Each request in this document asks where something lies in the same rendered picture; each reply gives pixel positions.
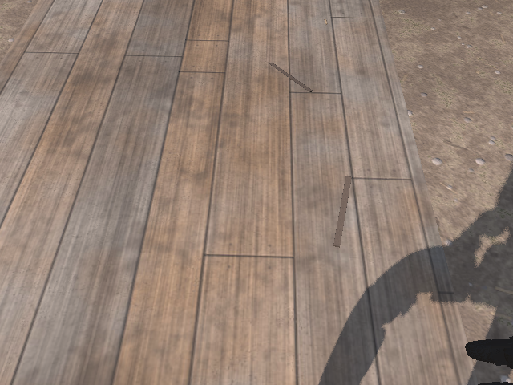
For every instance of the robot right hand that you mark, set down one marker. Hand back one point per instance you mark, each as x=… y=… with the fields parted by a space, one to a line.
x=498 y=351

